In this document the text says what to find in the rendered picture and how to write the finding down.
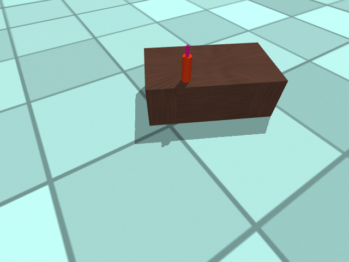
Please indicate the bottle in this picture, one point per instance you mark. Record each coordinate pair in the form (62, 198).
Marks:
(186, 65)

